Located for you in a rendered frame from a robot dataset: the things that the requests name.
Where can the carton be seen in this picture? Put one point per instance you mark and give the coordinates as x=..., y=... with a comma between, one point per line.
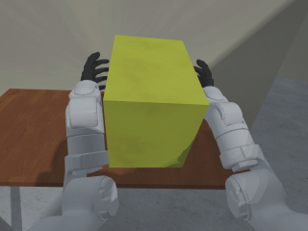
x=153, y=103

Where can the left robot hand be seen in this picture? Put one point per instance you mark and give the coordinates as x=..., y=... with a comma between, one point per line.
x=90, y=72

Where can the right robot upper arm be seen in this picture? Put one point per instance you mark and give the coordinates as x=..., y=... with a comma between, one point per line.
x=257, y=197

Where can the left robot forearm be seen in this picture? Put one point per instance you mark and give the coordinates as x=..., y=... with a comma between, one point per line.
x=84, y=126

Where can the table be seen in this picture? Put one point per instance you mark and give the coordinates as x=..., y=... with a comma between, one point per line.
x=33, y=144

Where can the right robot forearm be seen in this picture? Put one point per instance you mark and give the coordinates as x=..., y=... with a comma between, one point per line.
x=236, y=146

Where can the right robot hand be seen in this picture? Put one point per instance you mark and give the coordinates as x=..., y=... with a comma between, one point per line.
x=205, y=73

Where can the left robot upper arm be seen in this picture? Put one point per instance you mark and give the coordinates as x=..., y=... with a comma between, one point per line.
x=88, y=202

